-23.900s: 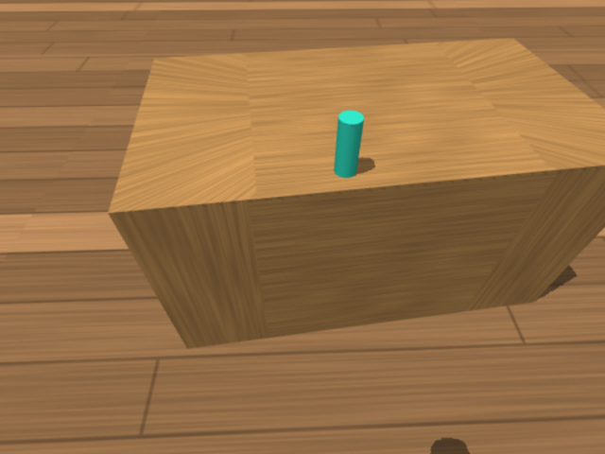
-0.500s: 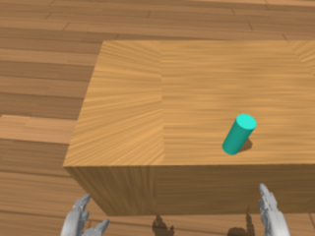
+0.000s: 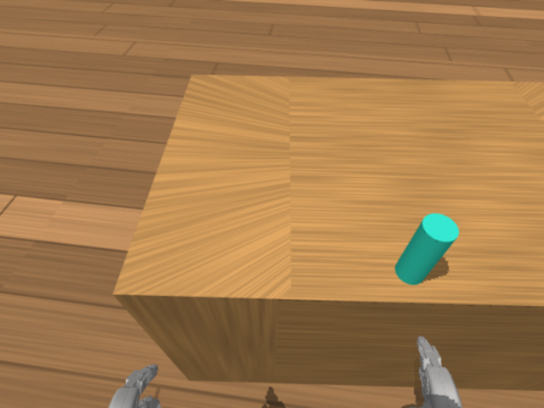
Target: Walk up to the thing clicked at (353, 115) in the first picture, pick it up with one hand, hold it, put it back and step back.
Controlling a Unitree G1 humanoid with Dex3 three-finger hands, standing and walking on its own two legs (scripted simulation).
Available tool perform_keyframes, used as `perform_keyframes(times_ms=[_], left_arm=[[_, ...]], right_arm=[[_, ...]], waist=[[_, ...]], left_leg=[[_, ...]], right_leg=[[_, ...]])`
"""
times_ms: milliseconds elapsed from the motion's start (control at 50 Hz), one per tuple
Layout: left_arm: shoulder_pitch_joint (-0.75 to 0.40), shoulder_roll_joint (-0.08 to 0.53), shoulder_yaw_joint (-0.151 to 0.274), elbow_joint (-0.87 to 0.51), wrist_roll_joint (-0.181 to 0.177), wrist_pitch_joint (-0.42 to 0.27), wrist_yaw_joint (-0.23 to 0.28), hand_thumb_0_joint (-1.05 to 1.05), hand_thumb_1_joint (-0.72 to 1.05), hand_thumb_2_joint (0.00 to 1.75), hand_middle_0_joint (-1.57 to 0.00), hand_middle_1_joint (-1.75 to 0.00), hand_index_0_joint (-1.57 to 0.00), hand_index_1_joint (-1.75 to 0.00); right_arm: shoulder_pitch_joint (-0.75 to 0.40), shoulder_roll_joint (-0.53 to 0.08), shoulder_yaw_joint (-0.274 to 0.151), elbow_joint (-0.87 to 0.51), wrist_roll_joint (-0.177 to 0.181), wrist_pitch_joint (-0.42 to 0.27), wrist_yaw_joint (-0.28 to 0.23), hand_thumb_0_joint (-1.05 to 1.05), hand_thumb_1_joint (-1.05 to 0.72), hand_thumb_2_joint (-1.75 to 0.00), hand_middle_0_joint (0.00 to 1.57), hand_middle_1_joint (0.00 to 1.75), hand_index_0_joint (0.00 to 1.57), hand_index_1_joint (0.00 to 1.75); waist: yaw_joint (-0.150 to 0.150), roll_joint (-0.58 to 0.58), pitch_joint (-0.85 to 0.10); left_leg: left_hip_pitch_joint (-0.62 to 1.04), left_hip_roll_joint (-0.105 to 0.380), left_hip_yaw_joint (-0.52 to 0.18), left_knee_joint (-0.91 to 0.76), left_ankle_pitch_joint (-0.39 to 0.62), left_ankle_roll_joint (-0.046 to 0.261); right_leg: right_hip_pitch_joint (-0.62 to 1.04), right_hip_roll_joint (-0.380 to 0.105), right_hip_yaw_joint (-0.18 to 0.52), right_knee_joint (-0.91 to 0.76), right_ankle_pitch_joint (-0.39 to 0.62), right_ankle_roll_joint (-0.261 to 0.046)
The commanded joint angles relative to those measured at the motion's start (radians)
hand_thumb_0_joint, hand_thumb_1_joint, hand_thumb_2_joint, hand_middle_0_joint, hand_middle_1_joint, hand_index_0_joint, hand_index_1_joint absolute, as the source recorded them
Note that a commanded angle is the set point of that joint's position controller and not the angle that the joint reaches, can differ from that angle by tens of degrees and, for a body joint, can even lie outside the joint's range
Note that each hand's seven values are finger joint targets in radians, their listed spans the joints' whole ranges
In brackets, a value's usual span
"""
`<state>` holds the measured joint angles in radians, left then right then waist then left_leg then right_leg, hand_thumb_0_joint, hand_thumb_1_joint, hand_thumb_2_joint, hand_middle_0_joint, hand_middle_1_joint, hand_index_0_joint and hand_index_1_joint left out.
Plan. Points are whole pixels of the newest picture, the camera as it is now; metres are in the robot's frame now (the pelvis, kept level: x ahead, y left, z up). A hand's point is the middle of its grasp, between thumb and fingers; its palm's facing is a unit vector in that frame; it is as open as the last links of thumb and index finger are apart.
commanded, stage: home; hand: right
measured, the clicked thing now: (423, 251) +0.37 -0.24 +0.00
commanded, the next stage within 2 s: stand in 1.94 s
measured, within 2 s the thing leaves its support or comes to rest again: neither
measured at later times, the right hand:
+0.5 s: hand out of the picture +0.05 -0.27 -0.14, palm faces -0.05 +0.91 -0.40, open 17.4 cm
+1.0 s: hand out of the picture +0.02 -0.27 -0.15, palm faces -0.08 +0.93 -0.35, open 17.3 cm
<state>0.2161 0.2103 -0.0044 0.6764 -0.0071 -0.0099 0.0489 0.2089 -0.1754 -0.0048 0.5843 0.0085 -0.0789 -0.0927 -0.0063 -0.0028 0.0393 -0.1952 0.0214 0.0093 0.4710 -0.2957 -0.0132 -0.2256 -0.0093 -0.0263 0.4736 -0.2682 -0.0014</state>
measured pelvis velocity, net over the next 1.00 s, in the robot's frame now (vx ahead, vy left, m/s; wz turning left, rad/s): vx -0.03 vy -0.01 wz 0.01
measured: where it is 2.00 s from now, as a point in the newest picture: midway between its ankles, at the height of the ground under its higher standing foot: outside the picture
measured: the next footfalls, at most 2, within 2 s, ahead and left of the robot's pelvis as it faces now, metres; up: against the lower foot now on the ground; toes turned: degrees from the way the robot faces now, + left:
none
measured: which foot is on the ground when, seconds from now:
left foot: down 0.00-1.00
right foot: down 0.00-1.00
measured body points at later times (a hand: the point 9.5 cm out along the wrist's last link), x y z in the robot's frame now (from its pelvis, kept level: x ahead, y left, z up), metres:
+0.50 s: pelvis -0.02 -0.01 +0.00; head -0.03 +0.00 +0.45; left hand +0.06 +0.30 -0.12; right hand +0.06 -0.32 -0.11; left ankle -0.03 +0.13 -0.74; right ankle -0.01 -0.12 -0.74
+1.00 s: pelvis -0.03 -0.01 +0.01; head -0.02 -0.01 +0.46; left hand +0.02 +0.29 -0.13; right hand +0.03 -0.31 -0.13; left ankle -0.03 +0.13 -0.74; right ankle -0.01 -0.12 -0.74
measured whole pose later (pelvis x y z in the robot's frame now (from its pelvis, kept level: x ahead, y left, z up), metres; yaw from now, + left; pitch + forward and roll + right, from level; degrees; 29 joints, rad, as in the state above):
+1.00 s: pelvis -0.03 -0.01 +0.01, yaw +1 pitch -2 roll +0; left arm 0.16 0.35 -0.01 1.14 0.02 0.00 -0.02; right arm 0.18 -0.36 0.03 1.11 -0.02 -0.01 0.00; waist 0.00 0.00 0.04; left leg -0.12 0.04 -0.01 0.35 -0.20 -0.03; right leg -0.14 0.01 -0.05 0.34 -0.17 -0.02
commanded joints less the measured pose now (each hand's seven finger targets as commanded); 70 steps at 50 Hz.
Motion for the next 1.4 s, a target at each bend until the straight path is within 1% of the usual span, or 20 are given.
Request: perform_keyframes(times_ms=[0,40,60,80,120,160,220,300,400,540,580,660,700,760,860,960,1040,1160,1320,1380], left_arm=[[-0.060,0.130,0.050,-0.138,-0.007,-0.029,0.013,0.00,0.90,0.90,-0.20,-0.30,-0.20,-0.30],[-0.059,0.132,0.050,-0.145,-0.009,-0.022,0.015,0.00,0.90,0.90,-0.20,-0.30,-0.20,-0.30],[-0.031,0.273,0.090,-0.038,0.059,-0.026,-0.006,0.00,0.90,0.90,-0.20,-0.30,-0.20,-0.30],[-0.001,0.270,0.089,-0.023,0.059,-0.026,-0.016,0.00,0.90,0.90,-0.20,-0.30,-0.20,-0.30],[-0.014,0.260,0.085,-0.009,0.049,-0.028,-0.025,0.00,0.90,0.90,-0.20,-0.30,-0.20,-0.30],[-0.034,0.260,0.075,0.021,0.038,-0.029,-0.037,0.00,0.90,0.90,-0.20,-0.30,-0.20,-0.30],[-0.063,0.277,0.067,0.077,0.036,-0.023,-0.043,0.00,0.90,0.90,-0.20,-0.30,-0.20,-0.30],[-0.082,0.301,0.062,0.144,0.037,-0.021,-0.045,0.00,0.90,0.90,-0.20,-0.30,-0.20,-0.30],[-0.099,0.326,0.050,0.228,0.033,-0.015,-0.049,0.00,0.90,0.90,-0.20,-0.30,-0.20,-0.30],[-0.110,0.361,0.042,0.312,0.029,-0.016,-0.052,0.00,0.90,0.90,-0.20,-0.30,-0.20,-0.30],[-0.109,0.377,0.043,0.331,0.030,-0.014,-0.052,0.00,0.90,0.90,-0.20,-0.30,-0.20,-0.30],[-0.100,0.368,0.040,0.360,0.027,-0.011,-0.054,0.00,0.90,0.90,-0.20,-0.30,-0.20,-0.30],[-0.096,0.366,0.038,0.371,0.027,-0.014,-0.054,0.00,0.90,0.90,-0.20,-0.30,-0.20,-0.30],[-0.098,0.365,0.038,0.383,0.024,-0.016,-0.052,0.00,0.90,0.90,-0.20,-0.30,-0.20,-0.30],[-0.098,0.367,0.040,0.398,0.023,-0.015,-0.049,0.00,0.90,0.90,-0.20,-0.30,-0.20,-0.30],[-0.099,0.360,0.039,0.405,0.022,-0.020,-0.045,0.00,0.90,0.90,-0.20,-0.30,-0.20,-0.30],[-0.102,0.355,0.034,0.410,0.018,-0.020,-0.044,0.00,0.90,0.90,-0.20,-0.30,-0.20,-0.30],[-0.118,0.356,0.035,0.417,0.017,-0.017,-0.044,0.00,0.90,0.90,-0.20,-0.30,-0.20,-0.30],[-0.134,0.356,0.039,0.415,0.019,-0.017,-0.042,0.00,0.90,0.90,-0.20,-0.30,-0.20,-0.30],[-0.143,0.354,0.039,0.416,0.018,-0.017,-0.041,0.00,0.90,0.90,-0.20,-0.30,-0.20,-0.30]], right_arm=[[-0.067,-0.143,-0.076,-0.173,-0.001,-0.051,-0.014,0.00,0.57,-0.04,0.05,0.05,0.05,0.05],[-0.044,-0.123,-0.057,-0.163,0.003,-0.044,-0.013,0.00,0.55,-0.05,0.05,0.05,0.05,0.05],[0.036,-0.355,-0.093,0.030,-0.063,-0.023,0.016,0.00,0.55,-0.05,0.05,0.05,0.05,0.05],[0.041,-0.352,-0.097,0.044,-0.059,-0.009,0.029,0.00,0.54,-0.06,0.05,0.05,0.05,0.05],[0.032,-0.319,-0.086,0.054,-0.047,-0.002,0.042,0.00,0.51,-0.08,0.06,0.06,0.06,0.06],[-0.002,-0.311,-0.065,0.087,-0.037,-0.003,0.055,0.00,0.56,-0.05,0.05,0.05,0.05,0.05],[-0.050,-0.313,-0.045,0.157,-0.038,0.006,0.065,0.00,0.56,-0.05,0.05,0.05,0.05,0.05],[-0.070,-0.347,-0.039,0.233,-0.037,0.016,0.071,0.00,0.54,-0.06,0.05,0.05,0.05,0.05],[-0.085,-0.375,-0.025,0.320,-0.032,0.030,0.077,0.00,0.54,-0.06,0.05,0.05,0.05,0.05],[-0.080,-0.415,-0.017,0.404,-0.031,0.040,0.081,0.00,0.55,-0.05,0.05,0.05,0.05,0.05],[-0.070,-0.414,-0.015,0.418,-0.030,0.044,0.082,0.00,0.56,-0.05,0.05,0.05,0.05,0.05],[-0.066,-0.420,-0.013,0.439,-0.034,0.044,0.083,0.00,0.53,-0.07,0.05,0.06,0.05,0.06],[-0.068,-0.414,-0.013,0.444,-0.032,0.042,0.083,0.00,0.54,-0.06,0.05,0.05,0.05,0.05],[-0.056,-0.407,-0.010,0.456,-0.031,0.041,0.082,0.00,0.51,-0.08,0.06,0.06,0.06,0.06],[-0.053,-0.404,-0.010,0.464,-0.028,0.047,0.082,0.00,0.51,-0.07,0.06,0.06,0.06,0.06],[-0.059,-0.397,-0.007,0.467,-0.025,0.043,0.079,0.00,0.51,-0.08,0.06,0.06,0.06,0.06],[-0.070,-0.399,-0.006,0.472,-0.022,0.043,0.077,0.00,0.52,-0.07,0.06,0.06,0.06,0.06],[-0.081,-0.395,-0.004,0.479,-0.022,0.047,0.076,0.00,0.54,-0.06,0.05,0.05,0.05,0.05],[-0.099,-0.398,-0.010,0.475,-0.022,0.041,0.073,0.00,0.54,-0.06,0.05,0.05,0.05,0.05],[-0.103,-0.392,-0.009,0.478,-0.021,0.045,0.073,0.00,0.54,-0.06,0.05,0.05,0.05,0.05]], waist=[[-0.019,0.005,-0.189],[-0.013,0.014,-0.182],[0.006,-0.020,-0.214],[0.010,-0.034,-0.248],[0.006,-0.021,-0.254],[0.013,0.012,-0.225],[0.019,0.009,-0.126],[0.018,0.007,-0.080],[0.017,0.018,-0.020],[0.011,0.016,-0.025],[0.006,0.001,-0.013],[0.014,0.026,0.006],[0.015,-0.001,-0.019],[0.011,0.006,-0.016],[0.012,-0.013,-0.002],[0.008,0.001,-0.052],[0.012,0.009,-0.067],[0.012,0.003,-0.036],[0.010,0.007,-0.080],[0.010,0.001,-0.062]], left_leg=[[0.052,-0.026,0.030,-0.047,0.326,0.018],[0.056,-0.027,0.033,-0.042,0.349,0.017],[0.098,0.098,-0.056,0.035,0.593,0.040],[0.126,0.102,-0.052,0.051,0.615,0.053],[0.108,0.099,-0.052,0.041,0.634,0.051],[0.075,0.096,-0.055,0.009,0.572,0.047],[0.046,0.090,-0.064,-0.040,0.401,0.044],[0.035,0.094,-0.079,-0.074,0.360,0.043],[0.006,0.091,-0.094,-0.143,0.177,0.039],[0.030,0.090,-0.098,-0.183,0.075,0.041],[0.035,0.089,-0.102,-0.197,0.019,0.040],[-0.017,0.095,-0.118,-0.224,-0.036,0.045],[0.016,0.096,-0.112,-0.204,0.034,0.045],[0.018,0.094,-0.111,-0.200,0.057,0.043],[0.013,0.088,-0.107,-0.192,0.038,0.043],[0.059,0.104,-0.109,-0.185,0.173,0.040],[0.078,0.107,-0.103,-0.179,0.234,0.034],[0.061,0.105,-0.100,-0.197,0.208,0.030],[0.100,0.117,-0.098,-0.188,0.317,0.030],[0.091,0.113,-0.096,-0.194,0.289,0.029]], right_leg=[[0.095,0.009,-0.022,-0.044,0.311,-0.009],[0.095,0.006,-0.023,-0.042,0.336,-0.008],[0.086,-0.083,0.051,0.047,0.504,-0.029],[0.095,-0.086,0.048,0.040,0.512,-0.027],[0.123,-0.091,0.053,0.042,0.519,-0.027],[0.132,-0.094,0.054,0.030,0.473,-0.025],[0.078,-0.092,0.063,-0.028,0.325,-0.024],[0.098,-0.101,0.075,-0.066,0.298,-0.026],[0.086,-0.097,0.089,-0.145,0.124,-0.026],[0.092,-0.101,0.112,-0.202,0.049,-0.024],[0.057,-0.101,0.121,-0.220,-0.026,-0.025],[0.078,-0.091,0.114,-0.206,-0.014,-0.023],[0.085,-0.102,0.120,-0.210,0.018,-0.029],[0.085,-0.103,0.122,-0.217,0.032,-0.026],[0.069,-0.105,0.125,-0.233,-0.013,-0.021],[0.111,-0.111,0.109,-0.201,0.163,-0.021],[0.126,-0.115,0.101,-0.196,0.231,-0.023],[0.119,-0.111,0.100,-0.206,0.190,-0.017],[0.155,-0.118,0.089,-0.185,0.292,-0.017],[0.151,-0.118,0.090,-0.196,0.268,-0.014]])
